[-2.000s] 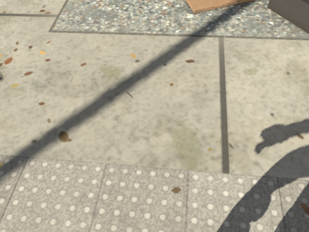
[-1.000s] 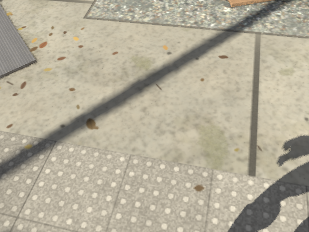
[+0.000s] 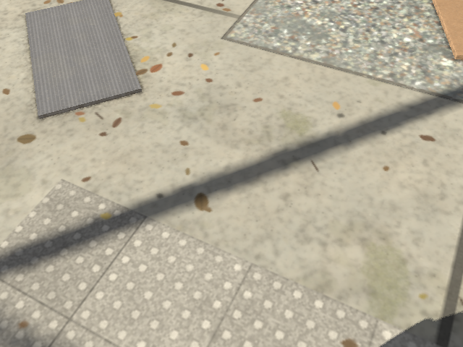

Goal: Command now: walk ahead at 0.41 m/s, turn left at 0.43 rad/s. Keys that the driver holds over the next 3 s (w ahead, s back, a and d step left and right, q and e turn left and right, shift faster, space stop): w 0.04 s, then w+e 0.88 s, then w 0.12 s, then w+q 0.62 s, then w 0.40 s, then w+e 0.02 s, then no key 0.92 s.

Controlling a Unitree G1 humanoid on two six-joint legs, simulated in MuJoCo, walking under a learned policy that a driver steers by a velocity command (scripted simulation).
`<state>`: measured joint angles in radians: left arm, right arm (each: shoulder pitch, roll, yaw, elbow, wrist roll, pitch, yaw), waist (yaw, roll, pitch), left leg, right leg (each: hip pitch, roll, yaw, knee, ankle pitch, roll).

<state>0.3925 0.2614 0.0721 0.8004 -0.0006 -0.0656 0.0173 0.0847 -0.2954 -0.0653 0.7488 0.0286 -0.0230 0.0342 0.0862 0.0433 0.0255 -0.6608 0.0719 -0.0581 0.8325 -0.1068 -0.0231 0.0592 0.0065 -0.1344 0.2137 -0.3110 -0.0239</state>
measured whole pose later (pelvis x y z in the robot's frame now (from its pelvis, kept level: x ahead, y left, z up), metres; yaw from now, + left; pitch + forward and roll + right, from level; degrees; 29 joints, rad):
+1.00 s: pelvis +0.54 -0.02 +0.01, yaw -23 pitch +2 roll +0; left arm 0.32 0.28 0.06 0.69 -0.01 -0.05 0.00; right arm 0.05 -0.31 -0.04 0.70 -0.01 -0.09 0.01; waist 0.05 0.04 0.05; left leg -0.66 0.10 -0.10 0.75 -0.05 -0.07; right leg -0.16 0.11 0.10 0.34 -0.20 -0.09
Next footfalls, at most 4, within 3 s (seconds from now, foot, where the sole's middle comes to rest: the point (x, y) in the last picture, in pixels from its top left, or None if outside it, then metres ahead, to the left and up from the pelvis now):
0.14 left None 0.23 0.16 -0.78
0.68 right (304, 330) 0.52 -0.09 -0.78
1.18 left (273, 227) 0.86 0.01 -0.78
1.68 right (350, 183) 1.05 -0.26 -0.78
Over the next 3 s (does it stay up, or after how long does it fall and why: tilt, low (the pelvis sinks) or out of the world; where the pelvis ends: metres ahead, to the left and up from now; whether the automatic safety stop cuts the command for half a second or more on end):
stays up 1.29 -0.13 0.00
